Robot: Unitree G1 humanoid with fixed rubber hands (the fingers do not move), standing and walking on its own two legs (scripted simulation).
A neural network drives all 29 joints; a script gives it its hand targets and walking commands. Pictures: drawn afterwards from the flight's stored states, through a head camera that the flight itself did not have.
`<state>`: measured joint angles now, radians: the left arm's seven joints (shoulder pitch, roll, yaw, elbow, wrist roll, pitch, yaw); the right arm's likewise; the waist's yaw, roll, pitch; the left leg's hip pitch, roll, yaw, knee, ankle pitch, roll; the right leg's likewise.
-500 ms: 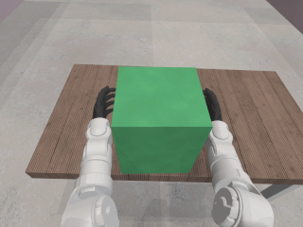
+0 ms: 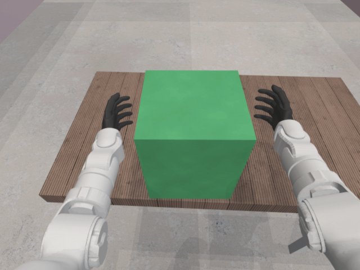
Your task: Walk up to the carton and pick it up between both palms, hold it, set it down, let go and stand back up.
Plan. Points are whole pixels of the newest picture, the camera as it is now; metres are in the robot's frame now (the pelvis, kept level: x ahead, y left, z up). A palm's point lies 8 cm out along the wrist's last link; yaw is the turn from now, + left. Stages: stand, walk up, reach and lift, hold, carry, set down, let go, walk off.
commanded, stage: set down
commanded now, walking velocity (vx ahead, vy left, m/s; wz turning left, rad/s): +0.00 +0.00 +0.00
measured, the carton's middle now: (190, 138) +0.41 +0.06 +0.05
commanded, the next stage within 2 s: none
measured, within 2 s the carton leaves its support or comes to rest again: neither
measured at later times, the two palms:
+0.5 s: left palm (98, 96) +0.38 +0.24 +0.18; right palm (291, 94) +0.46 -0.14 +0.18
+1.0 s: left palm (89, 113) +0.35 +0.25 +0.17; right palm (311, 111) +0.42 -0.17 +0.17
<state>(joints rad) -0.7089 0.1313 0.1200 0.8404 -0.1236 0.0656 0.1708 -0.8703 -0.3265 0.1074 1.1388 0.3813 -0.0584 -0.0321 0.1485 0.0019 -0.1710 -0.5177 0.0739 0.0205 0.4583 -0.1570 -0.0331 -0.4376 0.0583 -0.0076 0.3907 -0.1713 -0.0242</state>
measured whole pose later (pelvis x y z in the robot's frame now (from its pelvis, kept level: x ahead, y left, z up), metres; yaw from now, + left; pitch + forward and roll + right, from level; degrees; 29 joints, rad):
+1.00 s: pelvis +0.00 -0.01 +0.01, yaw +2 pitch +1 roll +0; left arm -0.57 0.26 0.19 0.20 -0.14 0.73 0.09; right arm -0.74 -0.41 0.10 0.64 0.50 0.37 -0.03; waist 0.05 -0.02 -0.05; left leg -0.24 0.05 0.01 0.34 -0.12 -0.04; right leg -0.17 0.04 -0.03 0.32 -0.17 -0.03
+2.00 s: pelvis +0.01 -0.01 +0.01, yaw +0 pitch -1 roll +1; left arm 0.14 0.14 0.11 -0.22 -0.15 0.41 0.10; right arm 0.12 -0.27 0.03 -0.06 0.30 0.17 -0.06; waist 0.07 -0.02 0.04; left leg -0.14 0.05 0.04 0.28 -0.11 -0.04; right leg -0.12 0.04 0.01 0.33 -0.19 -0.04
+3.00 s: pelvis +0.02 +0.00 +0.01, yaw +0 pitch -2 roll +0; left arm 0.33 0.15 0.00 0.18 -0.07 0.04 0.11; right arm 0.32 -0.21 0.02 0.31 0.16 -0.14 0.05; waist 0.06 -0.03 0.05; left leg -0.10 0.03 0.05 0.29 -0.15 -0.02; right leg -0.07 0.02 0.01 0.31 -0.21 -0.02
